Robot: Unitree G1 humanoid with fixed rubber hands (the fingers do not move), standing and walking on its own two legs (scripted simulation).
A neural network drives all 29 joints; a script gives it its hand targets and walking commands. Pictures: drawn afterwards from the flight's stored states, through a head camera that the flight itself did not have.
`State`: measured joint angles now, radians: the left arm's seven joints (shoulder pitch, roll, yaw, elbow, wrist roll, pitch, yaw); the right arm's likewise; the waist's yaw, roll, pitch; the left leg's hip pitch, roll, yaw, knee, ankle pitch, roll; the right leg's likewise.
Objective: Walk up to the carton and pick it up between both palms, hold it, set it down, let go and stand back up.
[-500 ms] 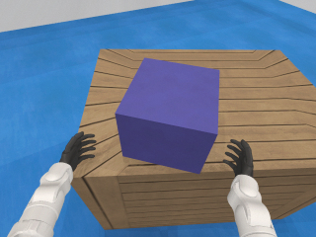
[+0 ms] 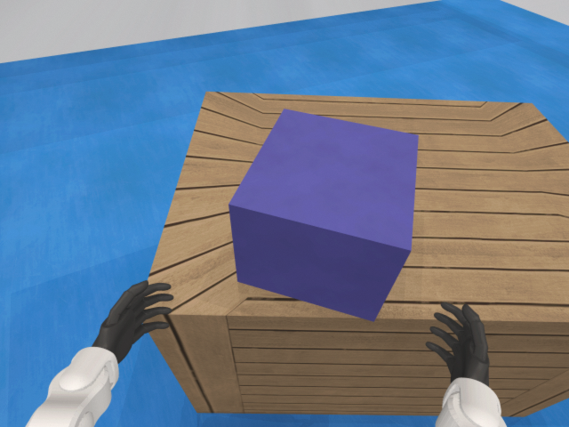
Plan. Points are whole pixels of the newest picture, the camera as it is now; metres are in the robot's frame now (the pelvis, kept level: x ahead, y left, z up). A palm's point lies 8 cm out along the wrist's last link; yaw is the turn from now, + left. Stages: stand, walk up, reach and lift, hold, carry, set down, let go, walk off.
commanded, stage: set down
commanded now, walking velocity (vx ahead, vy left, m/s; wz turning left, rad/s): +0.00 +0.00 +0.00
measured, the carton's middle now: (326, 209) +0.47 -0.05 +0.02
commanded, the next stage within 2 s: let go in 1.82 s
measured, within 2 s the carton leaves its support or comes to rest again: neither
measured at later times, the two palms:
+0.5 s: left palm (113, 354) +0.21 +0.25 +0.01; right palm (457, 386) +0.18 -0.20 +0.01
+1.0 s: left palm (133, 360) +0.22 +0.23 -0.02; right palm (446, 379) +0.20 -0.20 -0.03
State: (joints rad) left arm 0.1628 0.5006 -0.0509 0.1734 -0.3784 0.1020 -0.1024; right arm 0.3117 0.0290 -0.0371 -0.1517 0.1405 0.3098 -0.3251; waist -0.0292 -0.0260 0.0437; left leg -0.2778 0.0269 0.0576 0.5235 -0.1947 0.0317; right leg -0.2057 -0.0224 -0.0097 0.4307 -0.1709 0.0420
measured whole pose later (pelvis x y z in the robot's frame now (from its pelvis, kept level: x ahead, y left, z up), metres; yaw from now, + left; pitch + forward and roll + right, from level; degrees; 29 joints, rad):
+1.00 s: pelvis +0.03 -0.01 +0.00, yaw +0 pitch -2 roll -1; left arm 0.27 0.42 -0.05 0.15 -0.27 0.20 -0.06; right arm 0.33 0.00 -0.04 0.06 0.14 0.19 -0.15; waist -0.02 0.02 0.12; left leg -0.22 0.03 0.06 0.48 -0.22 0.02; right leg -0.16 -0.02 -0.01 0.41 -0.20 0.04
